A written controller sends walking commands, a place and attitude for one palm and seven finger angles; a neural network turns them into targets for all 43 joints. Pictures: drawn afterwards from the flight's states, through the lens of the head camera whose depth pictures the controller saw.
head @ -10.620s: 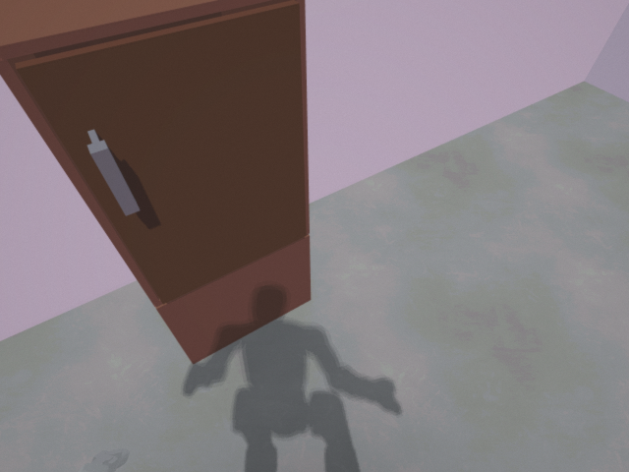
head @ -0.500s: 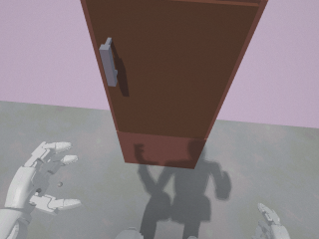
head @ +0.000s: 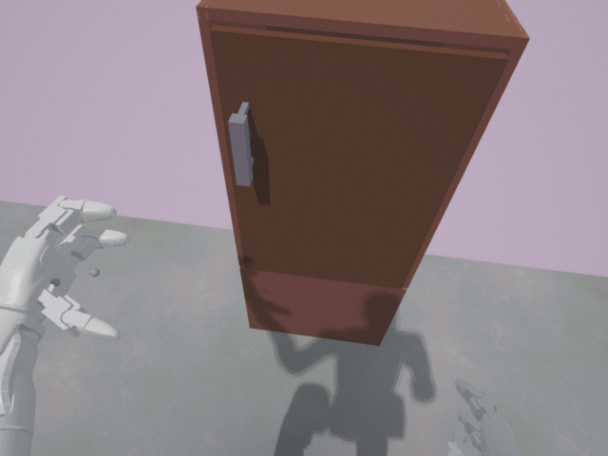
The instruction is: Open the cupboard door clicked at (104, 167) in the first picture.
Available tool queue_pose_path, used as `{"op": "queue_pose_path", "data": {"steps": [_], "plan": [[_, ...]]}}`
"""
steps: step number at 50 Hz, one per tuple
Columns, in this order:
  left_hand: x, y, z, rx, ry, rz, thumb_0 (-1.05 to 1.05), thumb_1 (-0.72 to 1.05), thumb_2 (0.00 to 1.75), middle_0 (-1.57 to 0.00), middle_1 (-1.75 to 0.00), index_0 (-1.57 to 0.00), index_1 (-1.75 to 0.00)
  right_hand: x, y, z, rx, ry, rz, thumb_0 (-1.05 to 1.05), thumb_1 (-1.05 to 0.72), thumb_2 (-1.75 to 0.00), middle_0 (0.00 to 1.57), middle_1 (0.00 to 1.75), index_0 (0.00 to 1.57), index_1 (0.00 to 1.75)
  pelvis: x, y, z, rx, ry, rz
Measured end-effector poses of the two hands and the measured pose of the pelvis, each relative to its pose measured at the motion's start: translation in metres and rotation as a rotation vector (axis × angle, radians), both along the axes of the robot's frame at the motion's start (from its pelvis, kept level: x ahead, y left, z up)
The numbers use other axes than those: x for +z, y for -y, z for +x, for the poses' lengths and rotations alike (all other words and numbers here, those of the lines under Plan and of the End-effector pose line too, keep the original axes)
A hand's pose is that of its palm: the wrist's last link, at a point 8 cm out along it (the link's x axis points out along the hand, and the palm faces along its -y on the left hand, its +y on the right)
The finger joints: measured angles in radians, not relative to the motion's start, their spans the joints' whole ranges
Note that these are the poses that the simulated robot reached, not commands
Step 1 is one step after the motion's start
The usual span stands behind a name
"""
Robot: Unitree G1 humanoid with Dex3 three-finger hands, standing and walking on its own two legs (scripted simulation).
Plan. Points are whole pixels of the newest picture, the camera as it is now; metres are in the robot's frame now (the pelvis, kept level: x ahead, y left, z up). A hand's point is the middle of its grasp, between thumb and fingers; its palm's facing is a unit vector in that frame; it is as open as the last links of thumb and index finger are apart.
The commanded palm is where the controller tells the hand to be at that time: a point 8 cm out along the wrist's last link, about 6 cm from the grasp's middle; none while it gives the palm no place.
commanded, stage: raise the hand with hooked fingers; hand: left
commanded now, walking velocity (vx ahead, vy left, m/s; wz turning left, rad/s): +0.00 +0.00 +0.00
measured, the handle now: (244, 144) +0.57 +0.15 +0.09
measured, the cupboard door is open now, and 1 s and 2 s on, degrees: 0 0 0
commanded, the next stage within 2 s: move the hooked fingers beside the handle in 0.52 s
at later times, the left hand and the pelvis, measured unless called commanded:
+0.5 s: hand (118, 265) +0.30 +0.25 +0.11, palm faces -0.01 -1.00 -0.06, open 14.0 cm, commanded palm +0.27 +0.30 +0.11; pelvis +0.00 -0.02 +0.01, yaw -1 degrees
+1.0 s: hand (147, 226) +0.36 +0.24 +0.11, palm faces -0.04 -1.00 -0.02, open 14.0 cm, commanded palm +0.33 +0.30 +0.10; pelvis +0.00 -0.03 +0.00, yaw -1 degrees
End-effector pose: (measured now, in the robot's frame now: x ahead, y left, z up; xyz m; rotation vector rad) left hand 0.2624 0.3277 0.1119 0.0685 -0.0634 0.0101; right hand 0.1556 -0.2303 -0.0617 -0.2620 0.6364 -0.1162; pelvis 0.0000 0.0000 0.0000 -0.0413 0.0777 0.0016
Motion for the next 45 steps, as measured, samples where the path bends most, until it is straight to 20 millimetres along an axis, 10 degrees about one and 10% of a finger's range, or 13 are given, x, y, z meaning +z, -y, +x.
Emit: {"op": "queue_pose_path", "data": {"steps": [35,45], "plan": [[-0.004,0.030,0.013,-0.006,-0.076,-0.033,-0.01,-0.50,0.30,-0.30,-1.20,-0.30,-1.20,-0.005,0.045,-0.010,-0.062,-0.034,0.013,0.01,-0.91,-0.90,0.20,0.30,0.20,0.30,0.005,0.029,0.003,-0.012,-0.006,0.025],[-0.006,0.028,0.052,-0.007,-0.082,-0.039,-0.01,-0.50,0.30,-0.30,-1.20,-0.30,-1.20,-0.015,0.063,-0.028,-0.095,-0.113,-0.031,0.01,-0.91,-0.90,0.20,0.30,0.20,0.30,0.001,0.036,-0.003,-0.006,-0.028,0.022]]}}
